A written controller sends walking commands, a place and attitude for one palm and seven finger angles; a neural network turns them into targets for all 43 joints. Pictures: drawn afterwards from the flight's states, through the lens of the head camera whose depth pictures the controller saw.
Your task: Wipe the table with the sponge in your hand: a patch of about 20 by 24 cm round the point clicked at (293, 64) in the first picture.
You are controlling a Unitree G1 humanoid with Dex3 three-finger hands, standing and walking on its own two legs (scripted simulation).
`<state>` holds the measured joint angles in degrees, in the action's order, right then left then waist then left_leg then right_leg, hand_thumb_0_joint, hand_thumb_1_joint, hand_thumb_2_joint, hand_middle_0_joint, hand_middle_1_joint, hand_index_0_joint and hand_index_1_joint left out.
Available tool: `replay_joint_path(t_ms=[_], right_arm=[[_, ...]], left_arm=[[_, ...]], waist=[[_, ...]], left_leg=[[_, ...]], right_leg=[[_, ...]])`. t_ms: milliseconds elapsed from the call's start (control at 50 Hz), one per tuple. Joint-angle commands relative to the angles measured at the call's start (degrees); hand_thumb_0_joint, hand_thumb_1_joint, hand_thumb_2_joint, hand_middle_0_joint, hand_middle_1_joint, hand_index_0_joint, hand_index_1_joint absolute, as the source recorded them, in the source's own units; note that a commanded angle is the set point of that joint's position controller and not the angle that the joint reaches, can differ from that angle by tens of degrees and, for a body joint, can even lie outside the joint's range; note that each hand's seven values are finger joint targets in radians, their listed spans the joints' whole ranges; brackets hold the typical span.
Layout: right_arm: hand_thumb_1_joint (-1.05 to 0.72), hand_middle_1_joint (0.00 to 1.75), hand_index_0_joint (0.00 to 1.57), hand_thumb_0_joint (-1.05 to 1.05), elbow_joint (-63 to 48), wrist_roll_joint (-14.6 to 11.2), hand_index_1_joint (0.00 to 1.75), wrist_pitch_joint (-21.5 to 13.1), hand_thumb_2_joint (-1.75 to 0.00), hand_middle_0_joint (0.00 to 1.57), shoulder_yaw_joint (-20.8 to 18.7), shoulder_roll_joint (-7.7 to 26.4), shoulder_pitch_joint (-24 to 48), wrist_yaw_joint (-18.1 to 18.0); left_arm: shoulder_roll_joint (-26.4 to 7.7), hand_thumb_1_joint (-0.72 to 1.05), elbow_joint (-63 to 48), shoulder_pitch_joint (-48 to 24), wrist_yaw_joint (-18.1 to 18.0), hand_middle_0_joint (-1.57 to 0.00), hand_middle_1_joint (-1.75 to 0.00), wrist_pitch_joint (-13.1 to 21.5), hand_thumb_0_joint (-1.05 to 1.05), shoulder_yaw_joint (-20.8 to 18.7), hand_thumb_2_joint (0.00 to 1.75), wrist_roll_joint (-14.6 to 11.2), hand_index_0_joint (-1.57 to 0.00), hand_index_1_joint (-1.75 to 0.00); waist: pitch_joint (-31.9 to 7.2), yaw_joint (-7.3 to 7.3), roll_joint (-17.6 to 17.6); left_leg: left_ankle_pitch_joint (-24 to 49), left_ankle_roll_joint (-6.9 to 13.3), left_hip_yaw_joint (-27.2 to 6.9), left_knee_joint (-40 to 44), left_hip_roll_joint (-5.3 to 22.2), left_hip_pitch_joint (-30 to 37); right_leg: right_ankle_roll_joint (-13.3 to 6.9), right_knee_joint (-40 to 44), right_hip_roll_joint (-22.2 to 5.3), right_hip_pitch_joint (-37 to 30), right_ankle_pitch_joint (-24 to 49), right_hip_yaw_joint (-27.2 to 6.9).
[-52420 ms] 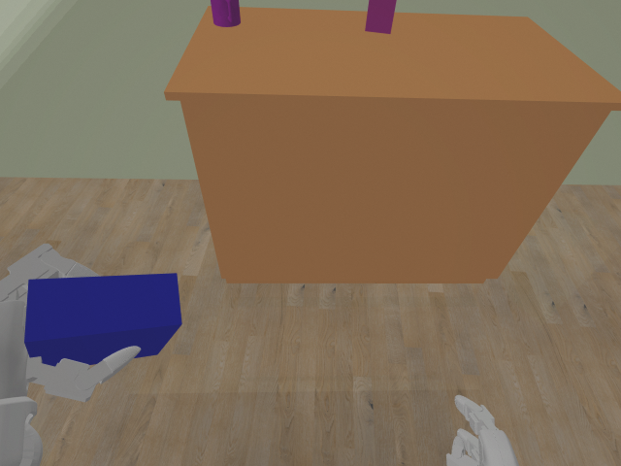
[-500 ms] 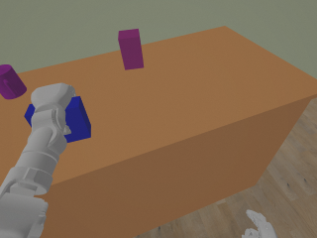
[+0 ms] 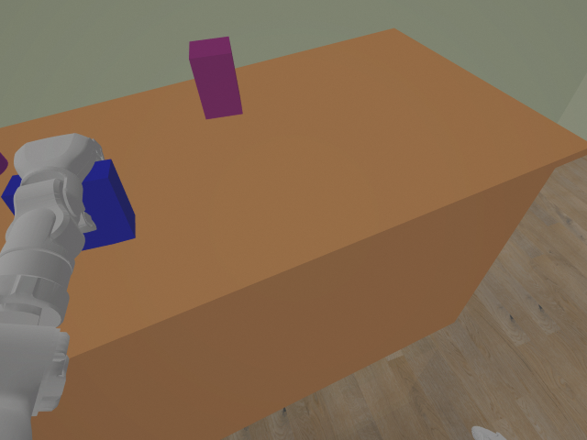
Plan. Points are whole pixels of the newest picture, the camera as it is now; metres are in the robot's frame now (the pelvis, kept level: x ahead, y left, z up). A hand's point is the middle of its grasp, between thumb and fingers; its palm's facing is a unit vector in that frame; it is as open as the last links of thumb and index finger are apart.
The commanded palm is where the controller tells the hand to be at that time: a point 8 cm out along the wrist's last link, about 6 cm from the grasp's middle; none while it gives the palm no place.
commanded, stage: wipe forward along the middle lane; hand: left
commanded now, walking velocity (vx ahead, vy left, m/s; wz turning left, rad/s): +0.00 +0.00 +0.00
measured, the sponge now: (83, 219) +0.39 +0.34 +0.10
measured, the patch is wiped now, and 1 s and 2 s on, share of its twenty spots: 1.00 1.00 1.00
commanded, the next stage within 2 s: slide back across to the first lane in 0.30 s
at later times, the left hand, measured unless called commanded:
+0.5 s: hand (75, 173) +0.44 +0.35 +0.14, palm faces -0.10 +0.03 -0.99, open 9.5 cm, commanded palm +0.42 +0.35 +0.18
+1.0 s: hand (19, 185) +0.41 +0.41 +0.15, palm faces -0.12 +0.02 -0.99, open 9.5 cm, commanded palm +0.39 +0.41 +0.21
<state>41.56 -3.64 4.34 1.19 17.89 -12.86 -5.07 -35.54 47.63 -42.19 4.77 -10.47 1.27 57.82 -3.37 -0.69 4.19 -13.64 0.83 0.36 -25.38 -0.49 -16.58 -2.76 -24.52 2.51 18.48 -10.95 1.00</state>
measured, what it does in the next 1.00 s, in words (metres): stands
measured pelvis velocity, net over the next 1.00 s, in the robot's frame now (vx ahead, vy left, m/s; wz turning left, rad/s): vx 0.02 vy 0.04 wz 0.01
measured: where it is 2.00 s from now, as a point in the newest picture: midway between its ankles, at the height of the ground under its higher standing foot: outside the picture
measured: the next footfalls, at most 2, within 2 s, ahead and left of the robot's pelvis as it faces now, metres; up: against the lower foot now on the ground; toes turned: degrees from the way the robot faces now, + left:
none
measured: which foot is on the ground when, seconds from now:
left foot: down 0.00-1.00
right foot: down 0.00-1.00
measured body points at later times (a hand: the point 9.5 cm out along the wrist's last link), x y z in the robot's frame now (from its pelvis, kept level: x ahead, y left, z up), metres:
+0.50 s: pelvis +0.01 +0.02 +0.00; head +0.05 +0.00 +0.45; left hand +0.44 +0.34 +0.20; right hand +0.09 -0.25 -0.14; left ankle -0.01 +0.11 -0.74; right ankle +0.01 -0.09 -0.74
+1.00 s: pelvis +0.02 +0.04 +0.00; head +0.06 +0.02 +0.45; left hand +0.41 +0.41 +0.21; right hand +0.17 -0.22 -0.12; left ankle -0.01 +0.11 -0.74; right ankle +0.01 -0.09 -0.74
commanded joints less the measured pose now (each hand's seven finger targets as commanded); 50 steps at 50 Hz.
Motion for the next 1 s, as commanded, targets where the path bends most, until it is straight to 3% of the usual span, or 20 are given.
replay_joint_path(t_ms=[0,80,120,160,200,260,340,360,380,460,560,660,740,760,780,800,880,900,940,980], right_arm=[[-0.9,0.3,0.2,0.0,-6.45,0.09,0.3,-2.0,-0.9,0.2,-2.2,7.48,2.36,-0.92],[-0.9,0.3,0.2,0.0,-6.17,0.14,0.3,-2.11,-0.9,0.2,-2.42,7.68,1.01,-1.06],[-0.9,0.3,0.2,0.0,-5.84,0.07,0.3,-2.09,-0.9,0.2,-2.41,7.75,0.22,-1.0],[-0.9,0.3,0.2,0.0,-5.88,0.18,0.3,-2.06,-0.9,0.2,-2.42,7.99,0.12,-0.99],[-0.9,0.3,0.2,0.0,-5.83,0.07,0.3,-2.04,-0.9,0.2,-2.51,7.58,-0.91,-0.93],[-0.9,0.3,0.2,0.0,-5.77,0.19,0.3,-2.03,-0.9,0.2,-2.56,8.08,-1.29,-0.83],[-0.9,0.3,0.2,0.0,-5.42,0.01,0.3,-1.91,-0.9,0.2,-2.55,7.91,-2.12,-0.79],[-0.9,0.3,0.2,0.0,-5.33,0.14,0.3,-2.0,-0.9,0.2,-2.77,7.99,-2.28,-0.6],[-0.9,0.3,0.2,0.0,-5.65,-0.03,0.3,-1.89,-0.9,0.2,-2.72,7.75,-2.28,-0.54],[-0.9,0.3,0.2,0.0,-6.05,0.17,0.3,-1.32,-0.9,0.2,-2.87,7.91,-1.36,-0.22],[-0.9,0.3,0.2,0.0,-6.7,0.03,0.3,-0.88,-0.9,0.2,-2.54,7.75,0.59,0.1],[-0.9,0.3,0.2,0.0,-7.19,0.04,0.3,-0.69,-0.9,0.2,-2.51,7.72,1.9,0.12],[-0.9,0.3,0.2,0.0,-7.64,-0.04,0.3,-0.46,-0.9,0.2,-2.6,7.75,2.43,0.19],[-0.9,0.3,0.2,0.0,-8.08,0.04,0.3,-0.54,-0.9,0.2,-2.48,7.82,3.09,0.1],[-0.9,0.3,0.2,0.0,-7.95,-0.06,0.3,-0.6,-0.9,0.2,-2.62,7.56,2.69,0.08],[-0.9,0.3,0.2,0.0,-8.05,0.05,0.3,-0.58,-0.9,0.2,-2.65,7.58,2.68,0.22],[-0.9,0.3,0.2,0.0,-8.1,0.12,0.3,-0.55,-0.9,0.2,-2.65,7.7,3.05,-0.13],[-0.9,0.3,0.2,0.0,-8.32,0.12,0.3,-0.59,-0.9,0.2,-2.61,7.47,3.04,-0.06],[-0.9,0.3,0.2,0.0,-7.77,0.07,0.3,-0.33,-0.9,0.2,-2.79,7.8,2.85,-0.19],[-0.9,0.3,0.2,0.0,-8.02,0.15,0.3,-0.59,-0.9,0.2,-2.85,7.71,2.6,-0.35]], left_arm=[[-15.31,0.1,-0.4,-18.54,-2.09,-1.2,-1.6,-0.48,0.0,-1.37,1.3,3.27,-1.2,-1.6],[-17.91,0.1,-0.3,-22.81,-2.39,-1.2,-1.6,0.36,0.0,-2.43,1.3,3.67,-1.2,-1.6],[-15.74,0.1,2.29,-22.25,-2.36,-1.2,-1.6,0.45,0.0,-0.87,1.3,3.57,-1.2,-1.6],[-17.16,0.1,1.07,-23.98,-2.43,-1.2,-1.6,1.27,0.0,-1.66,1.3,3.69,-1.2,-1.6],[-14.43,0.1,3.01,-24.5,-2.7,-1.2,-1.6,1.25,0.0,0.5,1.3,4.1,-1.2,-1.6],[-16.82,0.1,2.43,-25.05,-3.07,-1.2,-1.6,1.93,0.0,-1.64,1.3,3.26,-1.2,-1.6],[-16.16,0.1,4.61,-26.75,-3.78,-1.2,-1.6,1.63,0.0,-0.52,1.3,3.7,-1.2,-1.6],[-16.41,0.1,4.4,-25.24,-3.85,-1.2,-1.6,1.78,0.0,-1.36,1.3,3.63,-1.2,-1.6],[-15.11,0.1,4.28,-25.06,-3.92,-1.2,-1.6,1.63,0.0,-0.13,1.3,3.8,-1.2,-1.6],[-20.05,0.1,0.91,-23.97,-4.29,-1.2,-1.6,1.98,0.0,-4.85,1.3,3.49,-1.2,-1.6],[-22.26,0.1,-1.67,-23.29,-4.42,-1.2,-1.6,1.45,0.0,-6.57,1.3,3.53,-1.2,-1.6],[-23.4,0.1,-5.21,-24.23,-3.26,-1.2,-1.6,0.79,0.0,-7.0,1.3,3.92,-1.2,-1.6],[-23.63,0.1,-6.9,-21.92,-1.82,-1.2,-1.6,0.56,0.0,-7.73,1.3,3.24,-1.2,-1.6],[-23.82,0.1,-9.39,-23.08,-1.25,-1.2,-1.6,0.98,0.0,-7.51,1.3,2.82,-1.2,-1.6],[-23.55,0.1,-9.79,-24.22,-1.05,-1.2,-1.6,0.98,0.0,-7.16,1.3,3.05,-1.2,-1.6],[-24.57,0.1,-9.77,-22.31,-0.89,-1.2,-1.6,0.93,0.0,-8.6,1.3,2.91,-1.2,-1.6],[-27.41,0.1,-13.96,-25.17,0.42,-1.2,-1.6,2.15,0.0,-10.25,1.3,2.59,-1.2,-1.6],[-25.34,0.1,-13.03,-23.86,0.81,-1.2,-1.6,2.07,0.0,-8.76,1.3,2.63,-1.2,-1.6],[-25.59,0.1,-12.16,-23.71,1.48,-1.2,-1.6,2.52,0.0,-8.93,1.3,2.69,-1.2,-1.6],[-26.71,0.1,-14.21,-25.87,2.08,-1.2,-1.6,3.61,0.0,-9.18,1.3,2.79,-1.2,-1.6]], waist=[[-10.15,1.25,-6.46],[-13.73,1.65,-5.46],[-12.33,2.08,-6.07],[-14.09,1.84,-4.38],[-12.96,2.74,-4.58],[-14.98,1.88,-5.01],[-13.28,2.96,-5.26],[-15.11,1.88,-5.15],[-15.0,2.38,-4.21],[-18.28,0.28,-3.52],[-16.85,-0.95,-1.74],[-18.07,-1.35,-0.23],[-17.4,-1.19,-1.82],[-18.61,-1.43,-0.02],[-19.06,-0.75,-0.34],[-18.55,-1.51,0.0],[-20.37,-0.94,1.23],[-18.64,-0.9,1.22],[-18.02,-0.36,0.32],[-19.93,-0.21,2.56]], left_leg=[[6.21,1.83,1.13,2.48,-1.89,-2.71],[7.29,1.95,1.1,2.25,-1.76,-1.83],[7.0,1.85,0.92,2.36,-1.64,-2.2],[8.8,1.72,0.79,2.52,-1.54,-1.17],[8.82,1.73,0.69,2.23,-1.33,-1.06],[9.85,1.67,0.39,2.5,-1.26,-0.77],[8.74,1.74,0.37,2.34,-1.22,-1.69],[10.67,1.73,0.27,2.45,-1.08,-0.73],[10.6,1.68,0.4,2.24,-0.98,-0.24],[14.82,1.64,0.38,2.55,-0.99,0.71],[16.21,1.58,0.23,3.98,-0.92,1.48],[20.01,1.45,-0.11,4.45,-0.7,4.21],[21.75,1.59,-0.4,4.17,-0.58,5.43],[23.77,1.53,-0.52,4.2,-0.59,6.69],[24.65,1.65,-0.67,3.82,-0.43,7.56],[25.72,1.57,-0.72,3.72,-0.41,7.6],[30.21,1.47,-1.15,2.96,-0.41,9.85],[31.4,1.35,-1.29,2.81,-0.27,9.86],[30.76,1.19,-1.38,2.61,-0.26,10.3],[32.8,1.05,-1.65,2.08,-0.2,11.96]], right_leg=[[0.18,3.74,-1.73,-9.0,6.1,-3.1],[0.14,3.45,-1.77,-9.63,7.2,-3.32],[0.12,3.62,-1.64,-8.08,6.99,-2.9],[-0.29,3.46,-1.59,-8.46,8.54,-2.98],[-0.17,3.1,-1.38,-6.67,8.04,-2.29],[-0.4,3.19,-1.39,-7.8,9.14,-2.58],[-0.09,3.08,-1.32,-6.1,7.76,-2.28],[-0.42,2.95,-1.24,-7.06,9.07,-2.29],[-0.33,2.67,-1.21,-6.5,8.7,-2.1],[-0.79,2.38,-1.28,-10.8,12.7,-2.35],[-1.06,2.96,-1.35,-12.42,12.55,-2.03],[-1.35,3.23,-1.28,-13.58,14.28,-1.79],[-1.19,3.42,-1.2,-13.81,15.29,-1.3],[-1.43,3.52,-1.32,-14.21,16.4,-1.61],[-1.2,3.43,-1.26,-13.71,16.57,-1.41],[-1.33,3.56,-1.21,-13.98,17.01,-1.33],[-1.37,3.54,-1.25,-14.21,19.3,-1.43],[-1.35,3.79,-1.2,-13.25,19.14,-1.05],[-1.27,4.08,-1.08,-12.06,18.44,-0.9],[-1.41,3.95,-1.13,-11.78,18.7,-1.17]])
